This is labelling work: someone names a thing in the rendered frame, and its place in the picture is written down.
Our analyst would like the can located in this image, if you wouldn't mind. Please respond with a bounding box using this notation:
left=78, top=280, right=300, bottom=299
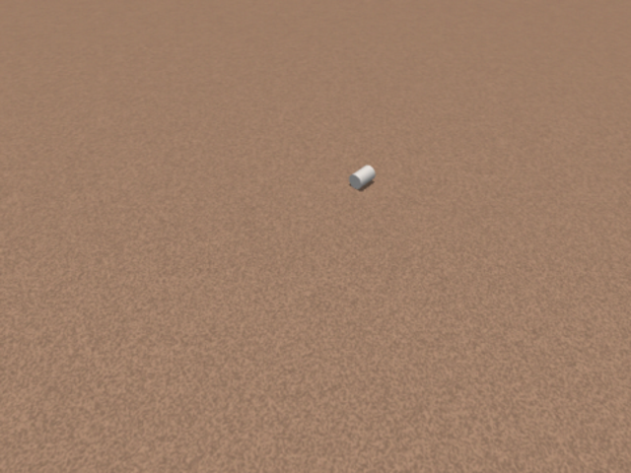
left=349, top=166, right=376, bottom=189

